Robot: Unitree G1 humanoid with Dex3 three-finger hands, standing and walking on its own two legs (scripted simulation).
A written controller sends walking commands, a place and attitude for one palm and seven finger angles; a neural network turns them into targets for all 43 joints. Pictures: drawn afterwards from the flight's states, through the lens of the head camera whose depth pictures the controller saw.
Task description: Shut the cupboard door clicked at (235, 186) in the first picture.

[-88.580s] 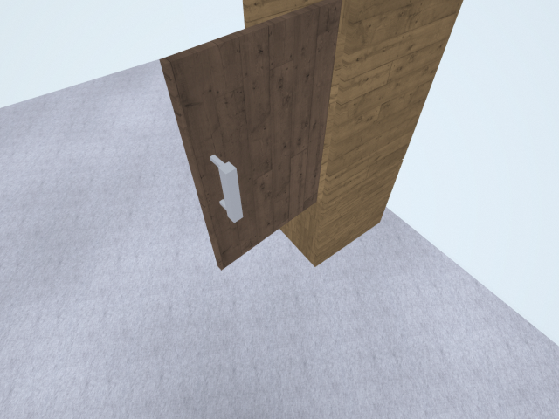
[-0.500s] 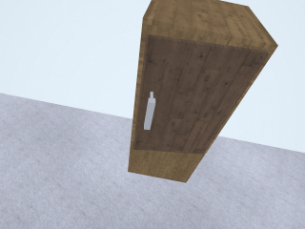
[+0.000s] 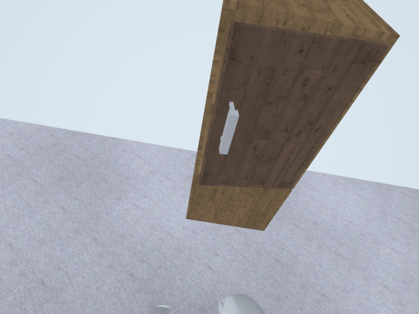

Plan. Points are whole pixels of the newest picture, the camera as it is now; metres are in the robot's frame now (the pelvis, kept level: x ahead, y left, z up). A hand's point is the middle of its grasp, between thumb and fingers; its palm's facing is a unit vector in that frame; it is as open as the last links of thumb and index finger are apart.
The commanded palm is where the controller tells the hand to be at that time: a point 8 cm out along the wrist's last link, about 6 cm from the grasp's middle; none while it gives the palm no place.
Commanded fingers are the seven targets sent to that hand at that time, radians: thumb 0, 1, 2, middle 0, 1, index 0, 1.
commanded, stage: come to a stop and stand still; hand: left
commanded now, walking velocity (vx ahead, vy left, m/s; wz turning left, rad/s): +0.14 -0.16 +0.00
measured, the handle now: (227, 128) +0.60 -0.03 +0.00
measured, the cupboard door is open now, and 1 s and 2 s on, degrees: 8 8 8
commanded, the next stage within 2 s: look again from close up in 1.14 s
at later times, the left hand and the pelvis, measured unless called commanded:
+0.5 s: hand out of the picture -0.07 +0.13 -0.15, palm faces +0.09 -0.98 -0.17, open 7.4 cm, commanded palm none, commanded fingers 0.00 0.90 0.90 -0.20 -0.30 -0.20 -0.30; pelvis -0.02 -0.03 +0.03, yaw +1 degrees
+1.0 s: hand out of the picture +0.00 +0.17 -0.15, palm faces +0.06 -0.98 -0.18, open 7.3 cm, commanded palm none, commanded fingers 0.00 0.90 0.90 -0.20 -0.30 -0.20 -0.30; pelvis +0.02 +0.01 +0.02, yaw +1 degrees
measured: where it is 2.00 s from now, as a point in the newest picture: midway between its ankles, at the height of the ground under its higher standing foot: outside the picture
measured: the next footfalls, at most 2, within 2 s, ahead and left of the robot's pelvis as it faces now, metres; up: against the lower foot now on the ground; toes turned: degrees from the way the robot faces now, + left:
right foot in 0.30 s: -0.02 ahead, -0.10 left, -0.01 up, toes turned -3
left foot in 0.66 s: +0.02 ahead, +0.10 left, -0.01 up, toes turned +4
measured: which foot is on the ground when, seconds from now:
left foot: down 0.00-0.30, up 0.32-0.64, down 0.66-1.00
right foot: up 0.00-0.28, down 0.30-1.00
